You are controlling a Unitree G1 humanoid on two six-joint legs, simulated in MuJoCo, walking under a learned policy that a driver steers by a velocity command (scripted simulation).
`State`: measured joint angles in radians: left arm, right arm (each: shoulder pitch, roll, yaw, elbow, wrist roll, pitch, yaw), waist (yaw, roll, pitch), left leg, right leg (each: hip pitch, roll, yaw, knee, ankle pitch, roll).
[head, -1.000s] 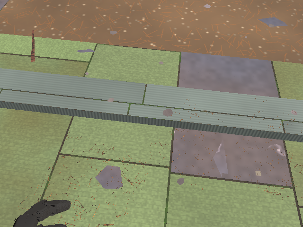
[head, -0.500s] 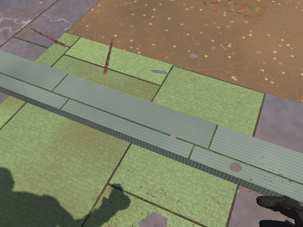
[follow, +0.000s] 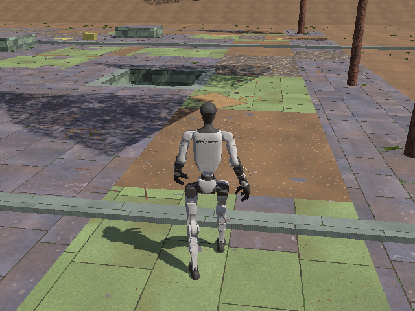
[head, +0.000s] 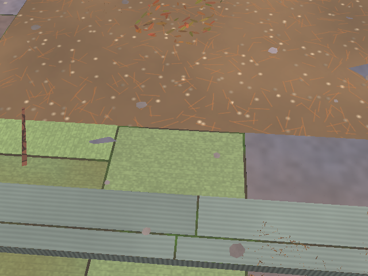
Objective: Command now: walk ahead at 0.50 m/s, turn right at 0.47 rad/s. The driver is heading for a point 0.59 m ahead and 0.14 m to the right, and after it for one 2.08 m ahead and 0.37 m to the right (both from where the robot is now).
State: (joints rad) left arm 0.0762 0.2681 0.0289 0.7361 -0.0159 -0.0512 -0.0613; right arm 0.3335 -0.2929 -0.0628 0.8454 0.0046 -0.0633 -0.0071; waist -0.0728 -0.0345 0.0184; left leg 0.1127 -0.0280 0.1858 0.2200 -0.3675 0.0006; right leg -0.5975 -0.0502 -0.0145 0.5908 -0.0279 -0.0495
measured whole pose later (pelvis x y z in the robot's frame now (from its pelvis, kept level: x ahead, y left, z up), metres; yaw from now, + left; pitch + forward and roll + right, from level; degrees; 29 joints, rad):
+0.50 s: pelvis +0.28 -0.02 +0.02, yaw -17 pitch +5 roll +3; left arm 0.36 0.29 0.06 0.74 -0.04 0.00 0.02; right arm -0.01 -0.25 -0.04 0.67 0.01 -0.11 0.02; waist 0.09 -0.03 0.00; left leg -0.38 0.01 -0.08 0.46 -0.25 -0.03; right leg -0.14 0.05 0.23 0.41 -0.34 -0.05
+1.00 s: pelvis +0.50 -0.16 +0.04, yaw -31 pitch +1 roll +0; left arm 0.27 0.24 0.03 0.64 0.01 -0.04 -0.03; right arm 0.24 -0.30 -0.06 0.82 0.04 -0.07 0.01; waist 0.00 0.04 0.04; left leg -0.45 0.07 -0.05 1.36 -0.33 0.05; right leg -0.47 0.02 -0.07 0.76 -0.31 -0.07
